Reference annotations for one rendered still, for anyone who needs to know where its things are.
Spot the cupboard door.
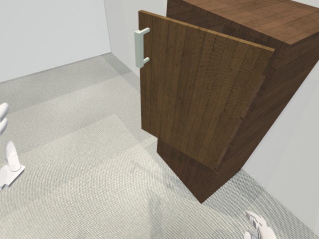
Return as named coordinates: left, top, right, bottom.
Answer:
left=138, top=10, right=275, bottom=170

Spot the right robot hand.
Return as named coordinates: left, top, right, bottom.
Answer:
left=244, top=211, right=277, bottom=239

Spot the handle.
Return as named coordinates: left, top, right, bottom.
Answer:
left=134, top=27, right=150, bottom=68

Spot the left robot hand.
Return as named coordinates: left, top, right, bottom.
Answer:
left=0, top=103, right=25, bottom=191

